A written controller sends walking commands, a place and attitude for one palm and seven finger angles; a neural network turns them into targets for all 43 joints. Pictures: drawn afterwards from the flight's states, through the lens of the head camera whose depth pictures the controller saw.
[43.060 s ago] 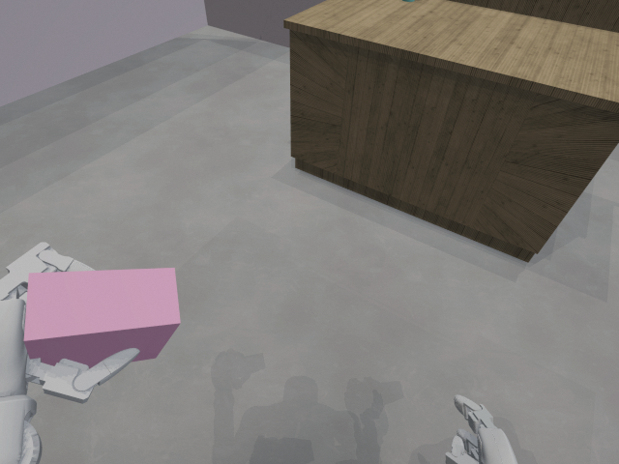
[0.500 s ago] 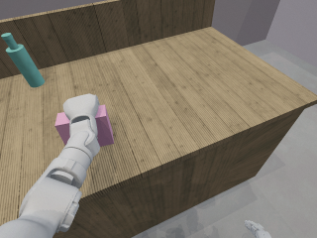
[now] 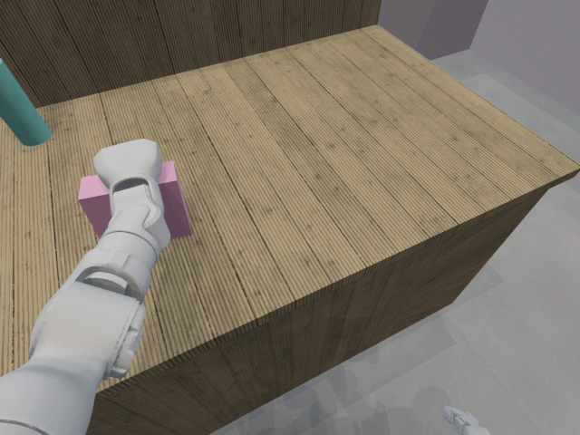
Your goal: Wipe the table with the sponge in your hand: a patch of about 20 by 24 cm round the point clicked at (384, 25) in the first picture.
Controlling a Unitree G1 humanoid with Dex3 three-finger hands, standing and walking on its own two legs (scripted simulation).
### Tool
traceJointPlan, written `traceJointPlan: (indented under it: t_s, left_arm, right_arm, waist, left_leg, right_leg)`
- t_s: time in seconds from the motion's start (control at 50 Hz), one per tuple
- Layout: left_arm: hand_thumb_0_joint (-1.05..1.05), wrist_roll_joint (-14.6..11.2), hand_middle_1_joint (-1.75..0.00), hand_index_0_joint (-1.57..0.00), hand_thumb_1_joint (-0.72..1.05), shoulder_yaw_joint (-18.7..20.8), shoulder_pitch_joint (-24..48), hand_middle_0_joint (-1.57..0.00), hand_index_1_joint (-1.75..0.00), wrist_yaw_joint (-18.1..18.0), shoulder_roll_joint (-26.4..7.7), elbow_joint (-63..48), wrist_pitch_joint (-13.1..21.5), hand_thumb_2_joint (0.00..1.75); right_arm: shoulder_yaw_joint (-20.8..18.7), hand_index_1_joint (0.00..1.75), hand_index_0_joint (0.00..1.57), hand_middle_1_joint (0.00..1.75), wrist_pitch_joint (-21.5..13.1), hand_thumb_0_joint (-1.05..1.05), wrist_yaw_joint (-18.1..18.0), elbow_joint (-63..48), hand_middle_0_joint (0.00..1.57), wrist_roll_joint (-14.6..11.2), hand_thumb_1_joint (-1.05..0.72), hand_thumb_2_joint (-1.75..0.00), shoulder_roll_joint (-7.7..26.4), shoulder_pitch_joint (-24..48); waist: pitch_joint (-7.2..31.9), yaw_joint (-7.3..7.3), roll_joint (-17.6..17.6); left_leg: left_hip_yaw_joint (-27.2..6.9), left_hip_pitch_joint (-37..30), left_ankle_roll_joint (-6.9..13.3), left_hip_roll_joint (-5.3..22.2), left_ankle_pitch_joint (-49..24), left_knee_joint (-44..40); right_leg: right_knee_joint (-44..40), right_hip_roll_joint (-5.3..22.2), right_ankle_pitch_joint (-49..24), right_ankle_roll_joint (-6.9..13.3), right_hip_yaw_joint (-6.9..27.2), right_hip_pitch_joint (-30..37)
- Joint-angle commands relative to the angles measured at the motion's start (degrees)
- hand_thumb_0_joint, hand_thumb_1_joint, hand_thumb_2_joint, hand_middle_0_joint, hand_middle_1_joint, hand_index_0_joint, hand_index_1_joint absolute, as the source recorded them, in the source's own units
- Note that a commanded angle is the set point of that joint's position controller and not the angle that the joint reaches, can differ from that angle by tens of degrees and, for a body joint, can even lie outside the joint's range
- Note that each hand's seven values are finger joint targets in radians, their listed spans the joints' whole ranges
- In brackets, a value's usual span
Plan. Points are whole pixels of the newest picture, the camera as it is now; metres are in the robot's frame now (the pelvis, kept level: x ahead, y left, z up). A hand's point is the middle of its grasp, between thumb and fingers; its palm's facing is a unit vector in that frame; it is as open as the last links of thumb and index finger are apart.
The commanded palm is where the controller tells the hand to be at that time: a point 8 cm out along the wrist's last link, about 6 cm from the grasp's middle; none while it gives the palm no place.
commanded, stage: wipe forward along the third lane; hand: left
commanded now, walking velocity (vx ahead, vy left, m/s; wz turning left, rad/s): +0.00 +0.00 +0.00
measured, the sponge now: (143, 215) +0.45 +0.23 +0.03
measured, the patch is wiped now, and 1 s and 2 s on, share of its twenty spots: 0.80 0.85 0.85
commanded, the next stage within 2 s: wipe back along the third lane in 0.24 s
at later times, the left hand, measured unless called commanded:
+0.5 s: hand (137, 178) +0.49 +0.24 +0.07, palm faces -0.07 -0.01 -1.00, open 9.9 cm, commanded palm +0.46 +0.23 +0.10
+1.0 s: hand (133, 195) +0.45 +0.24 +0.07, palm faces +0.00 -0.03 -1.00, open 10.0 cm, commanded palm +0.41 +0.21 +0.10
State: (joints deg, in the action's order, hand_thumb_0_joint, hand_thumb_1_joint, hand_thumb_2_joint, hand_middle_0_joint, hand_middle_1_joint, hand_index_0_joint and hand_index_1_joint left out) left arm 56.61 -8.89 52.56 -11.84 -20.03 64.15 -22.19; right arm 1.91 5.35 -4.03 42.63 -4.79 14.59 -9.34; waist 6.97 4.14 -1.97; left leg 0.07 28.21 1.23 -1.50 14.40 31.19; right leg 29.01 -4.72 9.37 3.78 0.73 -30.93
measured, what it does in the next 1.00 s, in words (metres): shifts its weight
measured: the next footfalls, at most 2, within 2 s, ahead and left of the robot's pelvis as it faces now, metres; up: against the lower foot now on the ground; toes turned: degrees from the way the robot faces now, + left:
none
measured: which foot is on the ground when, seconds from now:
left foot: down 0.00-1.00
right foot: down 0.00-1.00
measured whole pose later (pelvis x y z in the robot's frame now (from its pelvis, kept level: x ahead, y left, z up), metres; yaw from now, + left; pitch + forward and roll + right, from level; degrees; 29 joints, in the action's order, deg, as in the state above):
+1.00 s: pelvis +0.04 +0.04 +0.01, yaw +0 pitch +9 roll -1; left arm 55.1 -16.8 41.6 -14.5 -12.3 49.3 -31.2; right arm 0.9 10.8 -1.6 40.4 -4.7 13.5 -5.0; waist 8.9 -0.6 -2.1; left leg 0.3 21.2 3.8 -3.2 17.0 29.0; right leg 26.8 -3.1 12.3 1.5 1.5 -23.7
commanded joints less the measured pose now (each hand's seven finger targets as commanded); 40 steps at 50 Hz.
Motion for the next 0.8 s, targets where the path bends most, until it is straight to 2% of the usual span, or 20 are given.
traceJointPlan:
  t_s: [0.0, 0.06, 0.08, 0.12, 0.14, 0.18, 0.2, 0.26, 0.3, 0.32, 0.36, 0.38, 0.42, 0.48, 0.5, 0.56, 0.58, 0.62, 0.7, 0.78]
  left_arm:
    - [0.00, 3.5, -1.60, -1.20, 0.10, 0.6, 22.1, -1.20, -1.60, -2.1, -13.6, -2.9, -1.3, 1.30]
    - [0.00, 3.8, -1.60, -1.20, 0.10, 1.3, 23.5, -1.20, -1.60, -2.1, -14.5, -1.9, -0.9, 1.30]
    - [0.00, 3.8, -1.60, -1.20, 0.10, 0.7, 23.6, -1.20, -1.60, -2.1, -13.5, -1.6, -0.9, 1.30]
    - [0.00, 3.6, -1.60, -1.20, 0.10, 3.0, 24.3, -1.20, -1.60, -2.1, -16.1, -1.3, -0.6, 1.30]
    - [0.00, 3.9, -1.60, -1.20, 0.10, 2.6, 24.5, -1.20, -1.60, -2.1, -16.3, -1.5, -0.3, 1.30]
    - [0.00, 4.7, -1.60, -1.20, 0.10, 2.5, 23.6, -1.20, -1.60, -2.1, -16.7, 0.1, -0.5, 1.30]
    - [0.00, 4.9, -1.60, -1.20, 0.10, 1.5, 24.0, -1.20, -1.60, -2.1, -15.4, -0.3, -0.4, 1.30]
    - [0.00, 5.2, -1.60, -1.20, 0.10, 3.1, 24.4, -1.20, -1.60, -2.4, -17.3, 0.6, -0.1, 1.30]
    - [0.00, 5.2, -1.60, -1.20, 0.10, 2.5, 25.4, -1.20, -1.60, -2.7, -16.5, 1.3, -0.2, 1.30]
    - [0.00, 4.9, -1.60, -1.20, 0.10, 3.3, 25.7, -1.20, -1.60, -2.8, -16.8, 1.2, -0.1, 1.30]
    - [0.00, 4.6, -1.60, -1.20, 0.10, 1.7, 24.1, -1.20, -1.60, -2.9, -13.9, 1.6, 0.0, 1.30]
    - [0.00, 4.5, -1.60, -1.20, 0.10, 2.3, 22.0, -1.20, -1.60, -2.9, -14.0, 1.4, 0.2, 1.30]
    - [0.00, 3.4, -1.60, -1.20, 0.10, 2.5, 19.3, -1.20, -1.60, -2.9, -12.2, 0.5, 0.5, 1.30]
    - [0.00, 2.1, -1.60, -1.20, 0.10, 0.0, 16.1, -1.20, -1.60, -3.4, -7.5, 0.0, 0.2, 1.30]
    - [0.00, 1.7, -1.60, -1.20, 0.10, 0.4, 14.9, -1.20, -1.60, -3.6, -7.5, 0.2, -0.3, 1.30]
    - [0.00, 0.5, -1.60, -1.20, 0.10, 0.2, 13.7, -1.20, -1.60, -4.0, -6.7, -2.0, -1.5, 1.30]
    - [0.00, 0.2, -1.60, -1.20, 0.10, -0.9, 12.6, -1.20, -1.60, -4.0, -4.9, -2.4, -2.1, 1.30]
    - [0.00, -0.6, -1.60, -1.20, 0.10, -0.5, 10.0, -1.20, -1.60, -3.8, -3.7, -3.5, -2.9, 1.30]
    - [0.00, -0.7, -1.60, -1.20, 0.10, -3.2, 9.1, -1.20, -1.60, -3.0, -1.4, -6.1, -5.0, 1.30]
    - [0.00, -0.7, -1.60, -1.20, 0.10, -4.3, 7.5, -1.20, -1.60, -2.1, 0.5, -9.9, -6.1, 1.30]
  right_arm:
    - [-2.6, 0.30, 0.20, 0.30, -1.8, 0.00, -0.6, -5.6, 0.20, 0.6, -0.90, -0.90, 8.1, -0.2]
    - [-2.9, 0.30, 0.20, 0.30, -1.9, 0.00, -0.5, -5.1, 0.20, 0.8, -0.90, -0.90, 8.4, -1.5]
    - [-3.0, 0.30, 0.20, 0.30, -1.9, 0.00, -0.4, -5.0, 0.20, 0.8, -0.90, -0.90, 8.3, -1.9]
    - [-3.1, 0.30, 0.20, 0.30, -1.8, 0.00, -0.5, -4.6, 0.20, 0.9, -0.90, -0.90, 8.7, -2.3]
    - [-3.2, 0.30, 0.20, 0.30, -1.9, 0.00, -0.4, -4.7, 0.20, 1.1, -0.90, -0.90, 8.8, -3.1]
    - [-3.2, 0.30, 0.20, 0.30, -1.7, 0.00, -0.1, -4.5, 0.20, 1.1, -0.90, -0.90, 8.9, -3.6]
    - [-3.3, 0.30, 0.20, 0.30, -1.7, 0.00, 0.1, -4.5, 0.20, 1.1, -0.90, -0.90, 8.8, -3.8]
    - [-3.6, 0.30, 0.20, 0.30, -1.6, 0.00, 0.4, -4.0, 0.20, 1.3, -0.90, -0.90, 9.1, -5.1]
    - [-3.7, 0.30, 0.20, 0.30, -1.6, 0.00, 0.5, -3.9, 0.20, 1.2, -0.90, -0.90, 9.1, -5.4]
    - [-3.8, 0.30, 0.20, 0.30, -1.7, 0.00, 0.6, -3.7, 0.20, 1.2, -0.90, -0.90, 9.1, -5.3]
    - [-4.0, 0.30, 0.20, 0.30, -2.0, 0.00, 0.9, -3.9, 0.20, 1.4, -0.90, -0.90, 8.9, -5.9]
    - [-4.1, 0.30, 0.20, 0.30, -1.9, 0.00, 1.1, -4.1, 0.20, 1.4, -0.90, -0.90, 8.8, -5.9]
    - [-4.3, 0.30, 0.20, 0.30, -1.7, 0.00, 1.4, -4.5, 0.20, 1.4, -0.90, -0.90, 8.6, -5.1]
    - [-4.3, 0.30, 0.20, 0.30, -1.5, 0.00, 1.9, -4.9, 0.20, 1.3, -0.90, -0.90, 8.1, -4.4]
    - [-4.3, 0.30, 0.20, 0.30, -1.4, 0.00, 1.9, -5.0, 0.20, 1.1, -0.90, -0.90, 8.2, -3.8]
    - [-4.1, 0.30, 0.20, 0.30, -1.0, 0.00, 2.1, -5.2, 0.20, 0.9, -0.90, -0.90, 8.0, -2.0]
    - [-4.1, 0.30, 0.20, 0.30, -0.8, 0.00, 2.2, -5.4, 0.20, 0.8, -0.90, -0.90, 7.7, -1.2]
    - [-4.0, 0.30, 0.20, 0.30, -0.4, 0.00, 2.2, -5.8, 0.20, 0.7, -0.90, -0.90, 7.6, 0.5]
    - [-3.5, 0.30, 0.20, 0.30, 0.7, 0.00, 2.0, -6.6, 0.20, 0.4, -0.90, -0.90, 7.2, 2.8]
    - [-3.3, 0.30, 0.20, 0.30, 1.6, 0.00, 1.7, -7.5, 0.20, 0.5, -0.90, -0.90, 6.9, 4.8]
  waist:
    - [16.0, 1.06, 3.4]
    - [17.1, 1.69, 3.9]
    - [17.3, 1.88, 4.5]
    - [18.1, 1.85, 4.9]
    - [19.2, 1.92, 4.8]
    - [17.8, 1.94, 4.3]
    - [17.9, 2.10, 3.0]
    - [18.3, 2.14, 2.8]
    - [17.3, 2.64, 2.9]
    - [18.3, 2.34, 2.3]
    - [18.7, 2.29, 2.5]
    - [19.9, 1.36, 2.3]
    - [20.9, 0.56, 2.7]
    - [18.9, 0.17, 3.9]
    - [17.9, -0.08, 5.0]
    - [18.1, -1.08, 3.9]
    - [17.7, -1.34, 3.3]
    - [17.7, -2.21, 3.8]
    - [14.6, -2.14, 4.9]
    - [14.9, -2.71, 4.5]
  left_leg:
    - [0.0, -0.6, 1.2, 1.0, -1.5, -3.5]
    - [-0.1, -0.8, 1.4, 1.1, -3.1, -2.8]
    - [-0.2, -0.8, 1.4, 1.2, -3.5, -2.8]
    - [-0.3, -0.4, 1.4, 1.3, -4.6, -2.5]
    - [-0.2, -0.4, 1.5, 1.2, -5.2, -2.1]
    - [-0.2, 0.2, 1.3, 1.2, -5.3, -2.1]
    - [-0.2, -0.1, 1.3, 1.2, -5.5, -2.1]
    - [-0.4, -0.1, 1.3, 1.5, -6.0, -1.5]
    - [-0.4, 0.2, 1.3, 1.6, -5.3, -1.7]
    - [-0.7, 0.0, 1.2, 1.7, -6.0, -1.7]
    - [-0.6, -1.0, 1.3, 1.9, -6.2, -1.6]
    - [-0.6, -1.4, 1.3, 1.8, -7.3, -1.5]
    - [-0.7, -1.9, 1.1, 1.9, -9.1, -1.6]
    - [-0.6, -2.7, 1.1, 2.0, -8.4, -2.2]
    - [-0.6, -2.7, 1.1, 2.1, -8.0, -2.5]
    - [-0.5, -4.0, 1.0, 2.0, -8.6, -3.4]
    - [-0.3, -4.6, 1.0, 2.1, -8.9, -3.6]
    - [-0.6, -5.5, 0.9, 2.1, -10.7, -3.9]
    - [-0.6, -6.7, 0.8, 2.0, -9.2, -5.1]
    - [-0.8, -9.1, 0.5, 1.9, -12.1, -5.1]
  right_leg:
    - [-3.9, 4.4, -2.2, -2.1, 3.7, 13.2]
    - [-3.3, 4.1, -4.8, -2.1, 3.4, 13.1]
    - [-3.1, 4.1, -5.5, -2.1, 3.2, 13.1]
    - [-2.8, 4.1, -7.2, -2.0, 3.4, 13.7]
    - [-2.5, 4.0, -8.2, -2.1, 3.3, 14.3]
    - [-2.4, 4.0, -8.8, -2.0, 3.3, 13.6]
    - [-2.3, 3.9, -8.5, -1.8, 3.2, 12.7]
    - [-1.9, 3.6, -8.5, -1.7, 2.7, 12.0]
    - [-2.1, 3.5, -7.1, -1.7, 2.4, 10.7]
    - [-1.9, 3.4, -7.2, -1.5, 2.3, 10.8]
    - [-1.8, 3.1, -6.7, -1.6, 1.8, 10.2]
    - [-1.6, 3.1, -8.1, -1.4, 1.9, 11.4]
    - [-1.3, 3.1, -10.0, -1.2, 1.8, 12.5]
    - [-1.9, 2.9, -8.5, -1.3, 1.1, 11.8]
    - [-2.2, 2.9, -8.2, -1.4, 1.3, 12.0]
    - [-2.5, 3.1, -8.4, -1.3, 1.1, 13.4]
    - [-2.6, 3.2, -8.5, -1.2, 0.9, 13.4]
    - [-2.7, 3.1, -9.7, -0.9, 1.0, 14.3]
    - [-3.6, 3.2, -8.0, -0.9, 0.9, 14.2]
    - [-3.4, 3.3, -10.6, -0.4, 0.5, 15.3]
